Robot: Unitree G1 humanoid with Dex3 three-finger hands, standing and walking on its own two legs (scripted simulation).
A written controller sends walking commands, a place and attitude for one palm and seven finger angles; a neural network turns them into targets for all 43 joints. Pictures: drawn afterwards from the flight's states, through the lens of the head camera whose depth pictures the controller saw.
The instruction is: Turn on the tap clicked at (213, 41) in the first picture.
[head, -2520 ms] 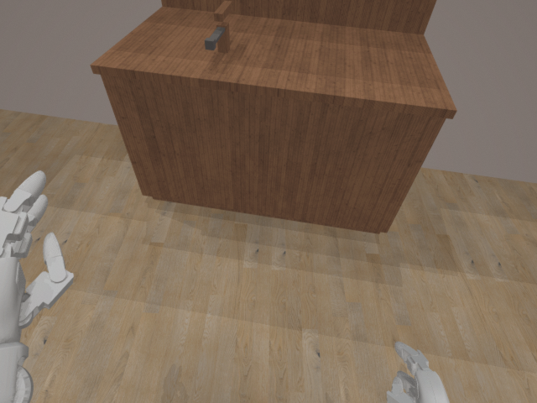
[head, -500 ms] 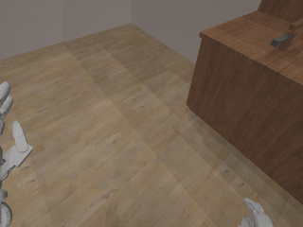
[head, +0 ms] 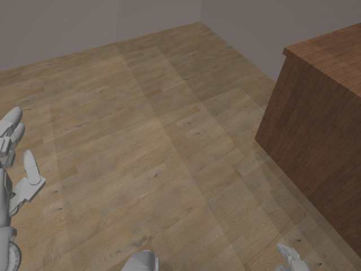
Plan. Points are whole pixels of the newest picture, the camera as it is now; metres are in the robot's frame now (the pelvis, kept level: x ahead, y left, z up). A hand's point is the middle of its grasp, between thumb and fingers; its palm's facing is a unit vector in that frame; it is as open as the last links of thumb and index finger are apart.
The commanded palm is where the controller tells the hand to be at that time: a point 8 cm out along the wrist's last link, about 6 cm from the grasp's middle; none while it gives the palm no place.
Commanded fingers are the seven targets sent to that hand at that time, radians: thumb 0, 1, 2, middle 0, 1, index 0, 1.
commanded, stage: walk to a spot facing it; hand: left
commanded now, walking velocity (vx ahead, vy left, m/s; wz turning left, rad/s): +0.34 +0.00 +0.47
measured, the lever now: out of the picture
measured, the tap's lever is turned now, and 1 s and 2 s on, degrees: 0 0 0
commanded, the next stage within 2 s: turn to face it in 0.60 s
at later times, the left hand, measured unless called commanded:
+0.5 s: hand (54, 130) +0.31 +0.25 +0.18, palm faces +0.59 -0.65 -0.48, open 7.4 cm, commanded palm +0.25 +0.28 +0.18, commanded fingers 0.00 0.90 0.90 -0.20 -0.30 -0.20 -0.30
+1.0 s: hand (42, 120) +0.33 +0.28 +0.18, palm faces +0.67 -0.64 -0.37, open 7.4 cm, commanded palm +0.28 +0.30 +0.18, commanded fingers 0.00 0.90 0.90 -0.20 -0.30 -0.20 -0.30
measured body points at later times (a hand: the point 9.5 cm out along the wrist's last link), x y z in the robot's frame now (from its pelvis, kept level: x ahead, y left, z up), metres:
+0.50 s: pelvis +0.15 -0.03 -0.02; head +0.17 -0.05 +0.43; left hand +0.27 +0.28 +0.20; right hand +0.35 -0.19 -0.13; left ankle +0.11 +0.11 -0.70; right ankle +0.22 -0.13 -0.74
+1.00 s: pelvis +0.20 -0.01 -0.01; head +0.22 +0.00 +0.44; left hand +0.29 +0.31 +0.20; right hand +0.45 -0.13 -0.08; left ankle +0.19 +0.12 -0.74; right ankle +0.25 -0.11 -0.72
